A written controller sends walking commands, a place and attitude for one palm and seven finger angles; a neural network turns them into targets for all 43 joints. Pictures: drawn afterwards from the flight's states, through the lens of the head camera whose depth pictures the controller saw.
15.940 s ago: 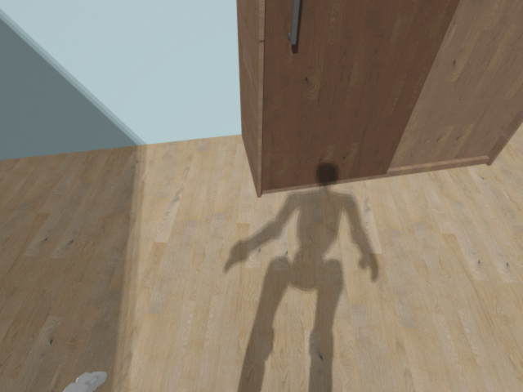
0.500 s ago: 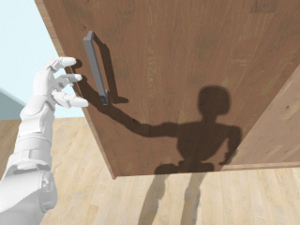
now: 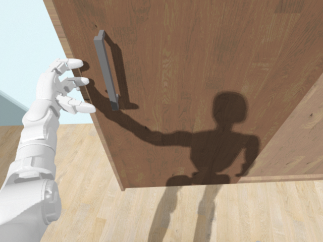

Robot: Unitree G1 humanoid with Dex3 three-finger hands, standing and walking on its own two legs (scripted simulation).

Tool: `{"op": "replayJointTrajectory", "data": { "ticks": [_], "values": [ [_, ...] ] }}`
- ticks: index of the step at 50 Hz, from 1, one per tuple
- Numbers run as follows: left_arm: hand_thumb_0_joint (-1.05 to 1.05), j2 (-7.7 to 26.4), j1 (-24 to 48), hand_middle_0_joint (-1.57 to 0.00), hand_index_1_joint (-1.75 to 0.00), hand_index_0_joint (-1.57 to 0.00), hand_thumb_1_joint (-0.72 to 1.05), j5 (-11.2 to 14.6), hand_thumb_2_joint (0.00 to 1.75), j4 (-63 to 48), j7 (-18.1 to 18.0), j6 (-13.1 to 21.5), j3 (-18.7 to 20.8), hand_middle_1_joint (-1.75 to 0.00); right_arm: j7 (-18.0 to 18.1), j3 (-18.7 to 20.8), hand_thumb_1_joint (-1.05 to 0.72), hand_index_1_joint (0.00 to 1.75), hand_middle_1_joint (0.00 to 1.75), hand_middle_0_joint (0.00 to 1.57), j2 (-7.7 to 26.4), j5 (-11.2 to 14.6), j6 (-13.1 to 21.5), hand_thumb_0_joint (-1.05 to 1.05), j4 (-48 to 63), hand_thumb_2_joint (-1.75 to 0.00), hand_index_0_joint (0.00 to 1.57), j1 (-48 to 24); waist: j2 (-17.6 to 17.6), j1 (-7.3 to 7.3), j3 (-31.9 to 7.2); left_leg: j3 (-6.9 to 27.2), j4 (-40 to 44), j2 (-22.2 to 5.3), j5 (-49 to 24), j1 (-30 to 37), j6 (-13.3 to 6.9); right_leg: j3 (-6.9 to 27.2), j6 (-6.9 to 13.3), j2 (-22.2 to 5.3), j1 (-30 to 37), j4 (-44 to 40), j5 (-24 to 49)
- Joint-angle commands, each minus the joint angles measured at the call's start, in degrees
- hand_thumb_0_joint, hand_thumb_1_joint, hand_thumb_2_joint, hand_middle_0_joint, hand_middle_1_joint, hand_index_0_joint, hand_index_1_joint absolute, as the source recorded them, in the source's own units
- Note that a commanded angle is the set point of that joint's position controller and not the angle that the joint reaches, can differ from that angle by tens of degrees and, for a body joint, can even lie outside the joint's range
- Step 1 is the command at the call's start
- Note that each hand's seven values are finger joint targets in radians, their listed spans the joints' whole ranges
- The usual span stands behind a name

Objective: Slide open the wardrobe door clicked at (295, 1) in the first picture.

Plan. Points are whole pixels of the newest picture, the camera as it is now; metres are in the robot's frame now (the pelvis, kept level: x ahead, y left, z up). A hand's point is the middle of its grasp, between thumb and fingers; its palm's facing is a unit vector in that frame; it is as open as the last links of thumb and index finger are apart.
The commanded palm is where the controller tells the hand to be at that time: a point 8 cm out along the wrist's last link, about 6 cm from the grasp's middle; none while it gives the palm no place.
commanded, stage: move the hooked fingers beside the handle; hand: left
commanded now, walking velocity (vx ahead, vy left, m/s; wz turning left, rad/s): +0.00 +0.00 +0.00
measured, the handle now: (109, 74) +0.50 +0.15 +0.16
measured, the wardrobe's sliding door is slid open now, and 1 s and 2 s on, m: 0.00 0.00 0.00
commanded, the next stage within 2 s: feel for the door with the fingertips in 0.02 s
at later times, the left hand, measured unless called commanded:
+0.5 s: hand (91, 89) +0.44 +0.18 +0.15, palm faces +0.06 -1.00 +0.01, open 14.0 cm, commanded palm +0.41 +0.23 +0.16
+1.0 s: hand (93, 85) +0.45 +0.18 +0.16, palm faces +0.07 -1.00 -0.01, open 13.7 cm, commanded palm +0.42 +0.22 +0.16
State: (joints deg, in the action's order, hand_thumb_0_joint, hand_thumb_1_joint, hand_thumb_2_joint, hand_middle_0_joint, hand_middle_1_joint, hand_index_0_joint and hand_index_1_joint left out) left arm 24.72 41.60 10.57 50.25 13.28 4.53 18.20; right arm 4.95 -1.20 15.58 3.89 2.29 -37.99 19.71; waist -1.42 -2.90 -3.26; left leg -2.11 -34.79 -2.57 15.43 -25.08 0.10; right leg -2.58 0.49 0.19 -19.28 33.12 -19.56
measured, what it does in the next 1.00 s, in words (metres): stands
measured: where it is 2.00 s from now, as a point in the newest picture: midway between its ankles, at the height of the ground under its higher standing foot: outside the picture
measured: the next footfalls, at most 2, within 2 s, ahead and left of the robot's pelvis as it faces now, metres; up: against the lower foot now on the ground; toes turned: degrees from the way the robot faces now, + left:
none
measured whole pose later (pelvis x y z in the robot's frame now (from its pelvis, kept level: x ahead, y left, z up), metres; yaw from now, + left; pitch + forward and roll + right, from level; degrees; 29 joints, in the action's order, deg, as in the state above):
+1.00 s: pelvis -0.01 +0.00 +0.00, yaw +1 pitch +6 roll -1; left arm 20.8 46.3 9.5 53.8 8.0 7.1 14.6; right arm 3.6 -0.7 15.2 3.0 3.1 -40.4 20.4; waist -1.8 -3.0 -3.6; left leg -1.0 -35.7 -2.5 15.1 -27.0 0.5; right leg -3.5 0.9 0.3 -21.0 34.4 -19.8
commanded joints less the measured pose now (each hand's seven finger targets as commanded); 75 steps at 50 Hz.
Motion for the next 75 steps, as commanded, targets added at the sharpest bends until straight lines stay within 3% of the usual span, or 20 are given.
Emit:
{"op": "replayJointTrajectory", "data": {
  "ticks": [1,8,12,16,20,22,25,26,28,31,35,38,41,44,51,55,59,63,68,75],
  "values": [
    [0.00,13.01,29.16,-0.30,-1.20,-0.30,-0.50,0.97,0.30,-15.59,0.03,4.66,2.17,-1.20,0.47,3.00,-0.90,0.30,0.30,0.20,8.38,-0.25,2.51,0.00,6.03,-0.90,0.20,0.18,-3.39,-0.78,-19.36,2.85,1.79,1.93,-14.25,17.87,-2.53,0.67,0.45,1.57,-1.70,-4.20,18.94],
    [0.00,10.27,25.82,-0.30,-1.20,-0.30,-0.50,0.96,0.30,-13.68,-1.29,3.18,0.96,-1.20,-0.01,2.93,-0.90,0.30,0.30,0.20,8.17,-0.28,2.50,0.00,6.20,-0.90,0.20,0.16,0.31,-0.56,-16.70,2.74,2.05,1.89,-14.92,15.51,-2.73,-0.07,0.39,1.64,-0.85,-4.04,19.48],
    [0.00,8.38,25.77,-0.30,-1.20,-0.30,-0.50,0.59,0.30,-17.11,-2.40,2.36,-0.02,-1.20,-0.40,3.03,-0.90,0.30,0.30,0.20,7.84,-0.29,2.57,0.00,6.89,-0.90,0.20,-0.69,-2.26,0.06,-18.25,2.67,2.10,1.80,-16.02,17.20,-2.36,0.02,0.56,1.68,-1.11,-3.75,20.13],
    [0.00,9.13,24.96,-0.30,-1.20,-0.30,-0.50,0.72,0.30,-19.76,-3.82,2.69,1.39,-1.20,-0.59,3.03,-0.90,0.30,0.30,0.20,7.72,-0.45,2.48,0.00,7.04,-0.90,0.20,-1.17,-0.12,0.25,-18.82,2.30,2.06,1.87,-16.20,16.72,-2.52,0.27,0.38,1.72,0.65,-3.78,21.47],
    [0.00,9.26,24.59,-0.30,-1.20,-0.30,-0.50,0.00,0.30,-17.40,-4.86,1.91,1.46,-1.20,-0.45,2.74,-0.90,0.30,0.30,0.20,7.60,-0.48,2.18,0.00,6.73,-0.90,0.20,-1.37,1.74,-0.06,-15.18,1.89,2.52,2.00,-13.28,13.71,-2.77,0.50,0.13,1.53,0.44,-4.33,19.94],
    [0.00,7.17,26.92,-0.30,-1.20,-0.30,-0.50,-0.39,0.30,-19.26,-4.94,1.89,-0.76,-1.20,-0.46,2.73,-0.90,0.30,0.30,0.20,7.21,-0.38,2.09,0.00,6.93,-0.90,0.20,-1.91,-1.19,-0.30,-15.95,1.86,2.60,2.09,-13.43,14.99,-2.61,0.64,0.30,1.43,-0.01,-4.33,19.75],
    [0.00,7.80,26.82,-0.30,-1.20,-0.30,-0.50,-0.52,0.30,-22.48,-5.47,2.80,-0.07,-1.20,-0.50,2.92,-0.90,0.30,0.30,0.20,7.08,-0.47,2.42,0.00,6.93,-0.90,0.20,-2.02,-3.08,0.19,-19.65,2.17,1.99,2.02,-16.19,17.88,-2.43,0.56,0.60,1.53,0.98,-3.87,21.45],
    [0.00,7.14,27.18,-0.30,-1.20,-0.30,-0.50,-0.38,0.30,-22.20,-5.45,2.91,-0.47,-1.20,-0.42,2.90,-0.90,0.30,0.30,0.20,7.03,-0.58,2.42,0.00,6.74,-0.90,0.20,-1.92,-3.10,-0.14,-19.92,2.24,1.84,1.93,-16.81,18.54,-2.36,0.50,0.59,1.63,0.58,-3.83,21.78],
    [0.00,7.42,26.44,-0.30,-1.20,-0.30,-0.50,0.09,0.30,-18.25,-5.27,2.73,-0.27,-1.20,-0.21,2.81,-0.90,0.30,0.30,0.20,7.38,-0.59,2.36,0.00,6.00,-0.90,0.20,-1.28,1.76,-0.85,-16.82,2.26,2.05,1.94,-14.07,15.61,-2.68,0.32,0.25,1.70,0.67,-4.58,20.05],
    [0.00,6.79,29.34,-0.30,-1.20,-0.30,-0.50,-0.26,0.30,-14.57,-5.06,1.85,-1.26,-1.20,0.00,2.55,-0.90,0.30,0.30,0.20,7.35,-0.38,2.25,0.00,5.62,-0.90,0.20,-1.68,0.70,-1.34,-13.75,2.11,2.69,2.15,-11.45,14.05,-2.69,0.61,0.18,1.43,-1.19,-5.01,18.31],
    [0.00,7.90,33.76,-0.30,-1.20,-0.30,-0.50,-1.24,0.30,-12.52,-5.28,2.46,-1.41,-1.20,-0.01,2.55,-0.90,0.30,0.30,0.20,7.47,-0.58,2.09,0.00,5.08,-0.90,0.20,-0.56,-1.06,-1.78,-16.19,2.42,2.19,2.32,-11.69,14.64,-2.65,0.81,0.25,1.22,-1.81,-4.65,17.78],
    [0.00,8.46,35.10,-0.30,-1.20,-0.30,-0.50,-1.22,0.30,-9.25,-5.05,4.01,-1.15,-1.20,-0.04,2.69,-0.90,0.30,0.30,0.20,7.70,-0.88,2.20,0.00,4.41,-0.90,0.20,0.77,1.89,-2.46,-15.85,2.72,1.54,2.27,-11.11,13.47,-2.84,0.73,0.08,1.23,-1.94,-4.52,17.27],
    [0.00,5.73,38.16,-0.30,-1.20,-0.30,-0.50,-1.61,0.30,-9.47,-4.86,5.49,-3.59,-1.20,-0.38,2.87,-0.90,0.30,0.30,0.20,7.43,-0.88,2.63,0.00,3.91,-0.90,0.20,1.15,-1.60,-3.03,-18.13,3.00,1.08,2.24,-11.87,15.90,-2.51,0.67,0.25,1.37,-3.91,-3.93,17.27],
    [0.00,5.77,36.47,-0.30,-1.20,-0.30,-0.50,-1.04,0.30,-8.70,-4.66,6.36,-3.18,-1.20,-0.61,3.12,-0.90,0.30,0.30,0.20,7.83,-0.90,2.87,0.00,3.65,-0.90,0.20,1.56,0.64,-2.93,-18.73,3.16,0.83,2.12,-11.73,15.68,-2.68,0.63,0.16,1.60,-3.75,-3.95,17.19],
    [0.00,3.87,33.49,-0.30,-1.20,-0.30,-0.50,-0.39,0.30,-12.52,-4.44,7.06,-4.27,-1.20,-1.07,3.23,-0.90,0.30,0.30,0.20,7.43,-0.62,3.23,0.00,4.21,-0.90,0.20,0.51,-2.13,-1.78,-18.96,2.96,1.14,2.08,-12.31,16.80,-2.45,0.36,0.43,1.86,-3.31,-3.79,17.72],
    [0.00,7.50,28.60,-0.30,-1.20,-0.30,-0.50,0.12,0.30,-12.37,-5.65,6.00,0.02,-1.20,-1.04,3.02,-0.90,0.30,0.30,0.20,7.62,-0.60,3.00,0.00,4.96,-0.90,0.20,-0.27,1.93,-0.02,-16.94,2.39,2.12,2.27,-10.78,13.11,-2.75,0.56,0.29,1.77,-0.21,-4.17,17.84],
    [0.00,6.13,24.55,-0.30,-1.20,-0.30,-0.50,-1.06,0.30,-16.13,-7.52,5.40,-0.25,-1.20,-1.51,2.94,-0.90,0.30,0.30,0.20,6.92,-0.74,2.95,0.00,6.29,-0.90,0.20,-1.29,0.24,1.24,-17.47,1.81,2.42,2.31,-12.49,13.56,-2.68,0.43,0.38,1.70,1.07,-3.69,19.43],
    [0.00,8.15,25.48,-0.30,-1.20,-0.30,-0.50,-1.61,0.30,-18.56,-8.73,4.94,1.09,-1.20,-1.14,3.02,-0.90,0.30,0.30,0.20,7.02,-0.87,2.52,0.00,6.50,-0.90,0.20,-1.58,2.74,0.73,-16.97,1.33,2.65,2.30,-11.51,12.79,-2.97,0.93,0.08,1.52,2.70,-4.40,19.37],
    [0.00,0.61,26.10,-0.30,-1.20,-0.30,-0.50,-1.15,0.30,-22.02,-8.09,4.17,-5.26,-1.20,-1.07,2.89,-0.90,0.30,0.30,0.20,6.18,-0.53,2.81,0.00,6.94,-0.90,0.20,-2.94,-0.19,-0.30,-16.78,1.29,2.60,2.23,-13.15,15.99,-2.76,0.62,0.28,1.66,1.36,-4.65,20.46],
    [0.00,0.80,27.82,-0.30,-1.20,-0.30,-0.50,-0.52,0.30,-19.20,-8.14,1.38,-4.76,-1.20,-0.66,2.73,-0.90,0.30,0.30,0.20,6.39,-0.40,2.35,0.00,5.97,-0.90,0.20,-3.47,2.32,-0.62,-14.97,1.77,3.04,2.46,-11.25,15.23,-2.78,0.65,0.04,1.39,0.27,-5.46,19.12]
  ]
}}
